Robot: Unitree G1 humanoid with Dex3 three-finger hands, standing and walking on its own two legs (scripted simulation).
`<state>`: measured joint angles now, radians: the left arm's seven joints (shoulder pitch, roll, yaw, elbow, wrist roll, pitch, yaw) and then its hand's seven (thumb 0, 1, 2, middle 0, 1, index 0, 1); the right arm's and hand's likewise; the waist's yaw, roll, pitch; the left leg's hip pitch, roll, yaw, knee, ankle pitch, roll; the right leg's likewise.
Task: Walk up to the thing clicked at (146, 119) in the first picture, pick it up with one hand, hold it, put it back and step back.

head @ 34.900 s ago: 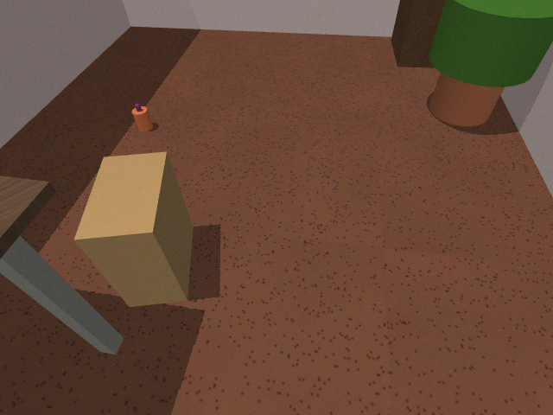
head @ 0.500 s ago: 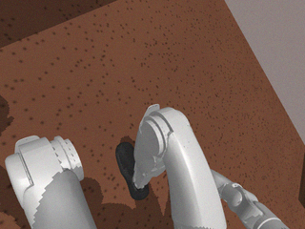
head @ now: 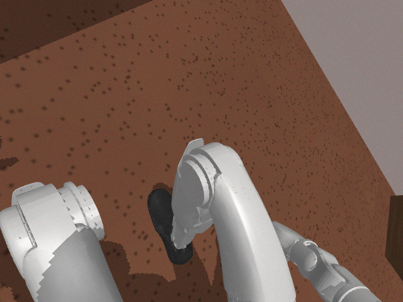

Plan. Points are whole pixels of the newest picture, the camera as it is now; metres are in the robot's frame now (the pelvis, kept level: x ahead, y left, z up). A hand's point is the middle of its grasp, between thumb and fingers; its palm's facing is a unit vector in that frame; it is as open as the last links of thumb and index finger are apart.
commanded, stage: withdraw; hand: left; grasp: from the side
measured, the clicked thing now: out of the picture +0.46 +0.28 -0.20
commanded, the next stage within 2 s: rise in 0.44 s
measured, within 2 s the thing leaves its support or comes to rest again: rests again in 0.54 s
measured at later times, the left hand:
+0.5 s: hand out of the picture +0.45 +0.36 -0.10, palm faces +0.39 -0.92 -0.06, open 17.5 cm
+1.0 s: hand out of the picture +0.33 +0.38 +0.00, palm faces +0.25 -0.86 -0.45, open 17.5 cm
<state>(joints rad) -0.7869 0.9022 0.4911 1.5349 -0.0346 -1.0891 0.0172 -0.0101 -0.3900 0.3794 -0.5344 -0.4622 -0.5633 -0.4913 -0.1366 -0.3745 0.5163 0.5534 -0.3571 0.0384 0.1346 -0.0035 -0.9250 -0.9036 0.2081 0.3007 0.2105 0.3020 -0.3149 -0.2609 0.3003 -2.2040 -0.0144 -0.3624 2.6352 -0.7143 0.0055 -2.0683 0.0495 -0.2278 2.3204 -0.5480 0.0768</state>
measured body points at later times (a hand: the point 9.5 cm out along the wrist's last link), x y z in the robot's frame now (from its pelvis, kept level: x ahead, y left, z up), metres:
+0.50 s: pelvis +0.01 +0.00 +0.01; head +0.22 +0.18 +0.36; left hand +0.42 +0.41 -0.10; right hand +0.15 -0.26 -0.03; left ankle +0.08 +0.11 -0.26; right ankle +0.16 -0.13 -0.26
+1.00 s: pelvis +0.02 -0.01 +0.09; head +0.20 +0.09 +0.49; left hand +0.32 +0.43 +0.03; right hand +0.19 -0.24 -0.02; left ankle +0.08 +0.11 -0.26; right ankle +0.16 -0.13 -0.26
